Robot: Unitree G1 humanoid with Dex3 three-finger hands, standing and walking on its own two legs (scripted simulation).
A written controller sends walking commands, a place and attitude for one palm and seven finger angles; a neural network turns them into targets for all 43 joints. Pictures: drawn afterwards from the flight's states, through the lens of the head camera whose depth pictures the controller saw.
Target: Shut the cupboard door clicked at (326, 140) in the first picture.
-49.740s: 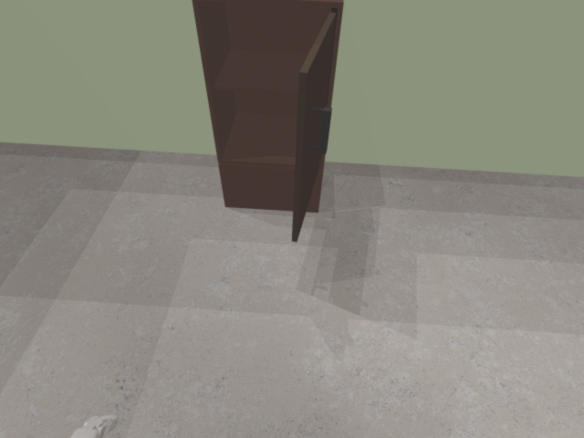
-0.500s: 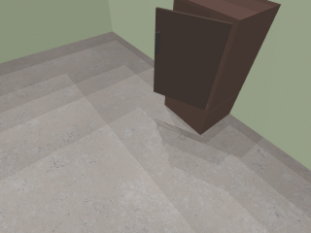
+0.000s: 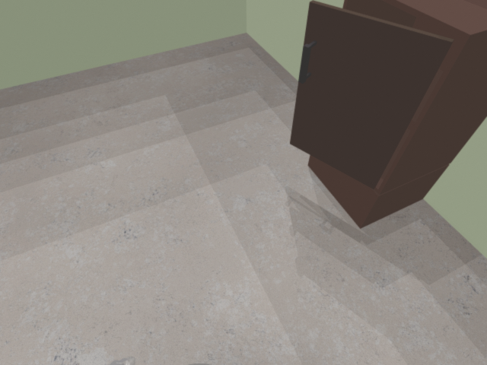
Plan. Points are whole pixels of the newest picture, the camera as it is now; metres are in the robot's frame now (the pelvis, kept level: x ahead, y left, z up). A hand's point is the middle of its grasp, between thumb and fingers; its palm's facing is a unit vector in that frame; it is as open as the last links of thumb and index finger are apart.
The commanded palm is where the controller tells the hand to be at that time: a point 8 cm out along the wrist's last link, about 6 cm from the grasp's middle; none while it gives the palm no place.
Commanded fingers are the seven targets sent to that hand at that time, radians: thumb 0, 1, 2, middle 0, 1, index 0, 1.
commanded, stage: walk to a spot facing it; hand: left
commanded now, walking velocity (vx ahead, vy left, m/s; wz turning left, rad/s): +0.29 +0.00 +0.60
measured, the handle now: (307, 62) +1.02 -0.19 -0.05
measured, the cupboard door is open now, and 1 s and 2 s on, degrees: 24 24 24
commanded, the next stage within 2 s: turn to face it in 0.62 s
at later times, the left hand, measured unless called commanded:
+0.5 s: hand out of the picture +0.10 +0.26 -0.19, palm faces +0.34 -0.91 -0.24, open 7.4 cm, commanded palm none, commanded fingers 0.00 0.90 0.90 -0.20 -0.30 -0.20 -0.30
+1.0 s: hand (140, 237) +0.41 +0.27 -0.16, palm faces +0.31 -0.93 -0.20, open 7.3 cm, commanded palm none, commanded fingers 0.00 0.90 0.90 -0.20 -0.30 -0.20 -0.30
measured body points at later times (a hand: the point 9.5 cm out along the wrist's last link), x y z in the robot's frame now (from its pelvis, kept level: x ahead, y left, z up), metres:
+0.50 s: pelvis +0.18 +0.06 -0.02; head +0.23 +0.09 +0.42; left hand +0.08 +0.30 -0.17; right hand +0.39 -0.13 -0.14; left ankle +0.21 +0.14 -0.74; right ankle +0.11 -0.10 -0.64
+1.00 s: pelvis +0.37 +0.07 +0.00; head +0.41 +0.07 +0.45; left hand +0.40 +0.31 -0.14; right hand +0.45 -0.17 -0.16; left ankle +0.25 +0.15 -0.68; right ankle +0.45 -0.01 -0.74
